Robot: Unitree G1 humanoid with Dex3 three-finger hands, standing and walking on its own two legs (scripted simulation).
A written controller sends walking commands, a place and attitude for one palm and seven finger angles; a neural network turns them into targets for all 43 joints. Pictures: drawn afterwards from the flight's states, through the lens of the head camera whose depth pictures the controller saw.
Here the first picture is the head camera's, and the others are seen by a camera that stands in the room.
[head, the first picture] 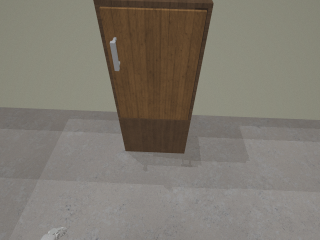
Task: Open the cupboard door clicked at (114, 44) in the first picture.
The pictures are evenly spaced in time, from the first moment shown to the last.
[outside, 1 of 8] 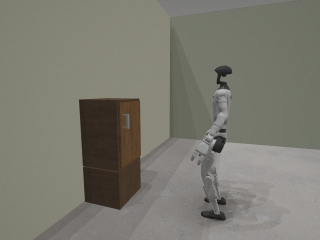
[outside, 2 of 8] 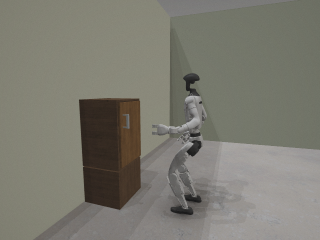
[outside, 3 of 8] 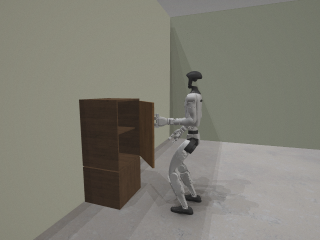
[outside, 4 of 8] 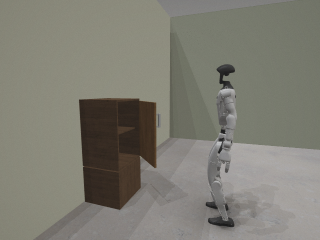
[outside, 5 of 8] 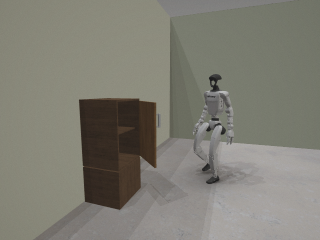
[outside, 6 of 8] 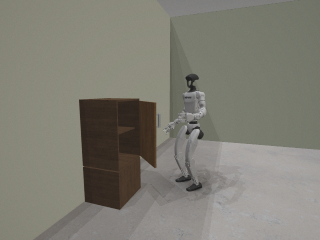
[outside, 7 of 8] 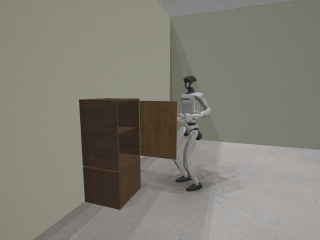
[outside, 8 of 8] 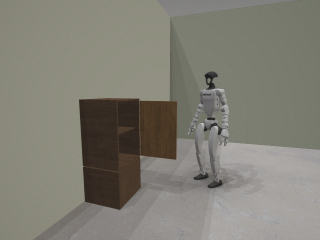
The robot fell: no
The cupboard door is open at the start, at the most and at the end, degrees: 0 94 90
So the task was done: yes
